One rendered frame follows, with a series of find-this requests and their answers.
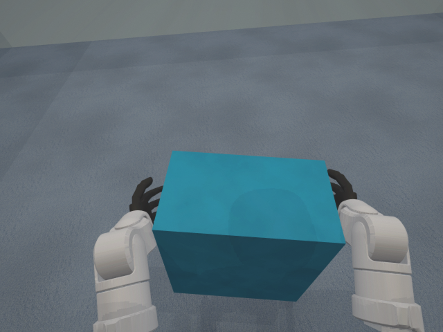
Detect robot left forearm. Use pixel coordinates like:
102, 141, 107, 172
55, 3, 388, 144
93, 210, 158, 332

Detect carton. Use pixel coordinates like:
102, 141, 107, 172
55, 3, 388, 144
152, 151, 346, 302

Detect robot right forearm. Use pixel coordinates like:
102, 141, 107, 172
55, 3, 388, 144
338, 199, 425, 332

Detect robot right hand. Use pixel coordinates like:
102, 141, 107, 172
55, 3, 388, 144
327, 169, 357, 210

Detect robot left hand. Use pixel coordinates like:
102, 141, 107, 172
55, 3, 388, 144
129, 177, 163, 225

